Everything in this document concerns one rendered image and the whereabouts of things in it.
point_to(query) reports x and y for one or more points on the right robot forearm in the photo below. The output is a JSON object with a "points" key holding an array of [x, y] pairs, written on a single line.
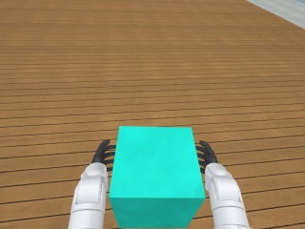
{"points": [[225, 198]]}

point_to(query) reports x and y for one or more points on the robot left hand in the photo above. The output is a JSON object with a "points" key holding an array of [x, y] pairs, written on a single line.
{"points": [[100, 154]]}

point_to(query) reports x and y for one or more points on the robot right hand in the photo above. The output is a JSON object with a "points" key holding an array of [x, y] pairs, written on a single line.
{"points": [[209, 156]]}

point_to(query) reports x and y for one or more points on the left robot forearm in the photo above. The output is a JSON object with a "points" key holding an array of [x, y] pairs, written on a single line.
{"points": [[89, 199]]}

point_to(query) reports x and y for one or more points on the carton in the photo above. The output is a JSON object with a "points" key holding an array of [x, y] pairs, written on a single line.
{"points": [[156, 179]]}

